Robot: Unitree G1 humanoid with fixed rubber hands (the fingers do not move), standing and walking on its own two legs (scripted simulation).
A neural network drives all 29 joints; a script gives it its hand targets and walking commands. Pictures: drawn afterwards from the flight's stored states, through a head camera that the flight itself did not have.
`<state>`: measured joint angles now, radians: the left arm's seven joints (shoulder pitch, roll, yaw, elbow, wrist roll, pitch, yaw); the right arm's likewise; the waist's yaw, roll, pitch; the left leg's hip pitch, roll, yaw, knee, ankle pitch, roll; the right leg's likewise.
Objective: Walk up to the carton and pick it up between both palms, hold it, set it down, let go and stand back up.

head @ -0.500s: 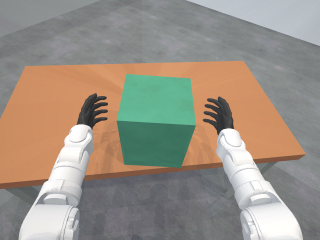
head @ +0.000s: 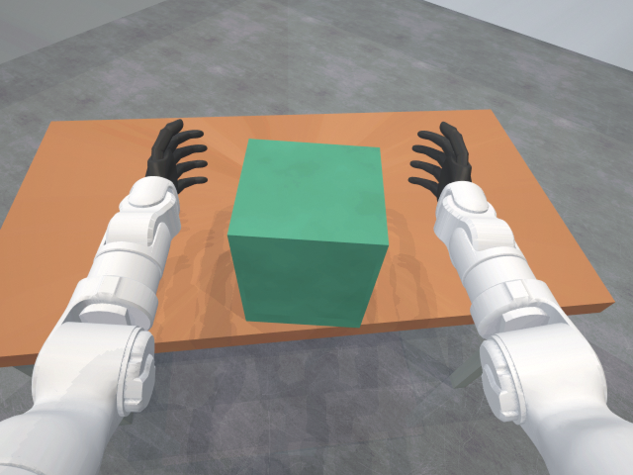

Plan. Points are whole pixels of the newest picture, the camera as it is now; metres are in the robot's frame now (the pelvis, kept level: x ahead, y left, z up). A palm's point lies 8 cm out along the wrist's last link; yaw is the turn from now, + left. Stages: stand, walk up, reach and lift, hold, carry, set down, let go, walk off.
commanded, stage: reach and lift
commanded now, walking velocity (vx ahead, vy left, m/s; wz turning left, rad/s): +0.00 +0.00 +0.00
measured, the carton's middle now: (308, 240) +0.45 +0.05 -0.01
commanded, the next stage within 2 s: none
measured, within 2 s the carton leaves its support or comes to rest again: neither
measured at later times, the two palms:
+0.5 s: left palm (169, 192) +0.43 +0.24 +0.09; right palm (438, 196) +0.46 -0.12 +0.10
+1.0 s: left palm (198, 225) +0.43 +0.21 +0.02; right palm (425, 230) +0.45 -0.12 +0.03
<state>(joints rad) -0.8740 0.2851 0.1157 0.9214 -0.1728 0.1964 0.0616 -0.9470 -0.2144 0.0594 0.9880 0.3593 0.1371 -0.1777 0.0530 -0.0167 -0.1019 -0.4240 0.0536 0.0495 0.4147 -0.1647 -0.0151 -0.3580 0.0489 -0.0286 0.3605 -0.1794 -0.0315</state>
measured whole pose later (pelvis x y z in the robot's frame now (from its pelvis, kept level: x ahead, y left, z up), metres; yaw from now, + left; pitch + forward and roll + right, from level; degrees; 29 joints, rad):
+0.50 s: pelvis +0.00 +0.00 -0.01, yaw +2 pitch +16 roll -1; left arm -1.02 0.29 0.05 1.33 -0.18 -0.09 0.04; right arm -1.03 -0.18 -0.02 1.24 0.27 0.00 -0.12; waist 0.03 -0.03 -0.18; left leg -0.57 0.04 0.02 0.46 -0.16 -0.02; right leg -0.50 0.04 -0.06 0.41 -0.19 -0.03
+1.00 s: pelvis -0.01 +0.01 -0.03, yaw +1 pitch +26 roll -2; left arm -1.04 0.23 0.05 1.47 -0.18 -0.34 0.06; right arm -1.01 -0.16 -0.06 1.31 0.20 -0.24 -0.10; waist 0.01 -0.02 -0.25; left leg -0.87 0.04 0.03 0.61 -0.20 0.00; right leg -0.80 0.03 -0.05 0.58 -0.23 -0.02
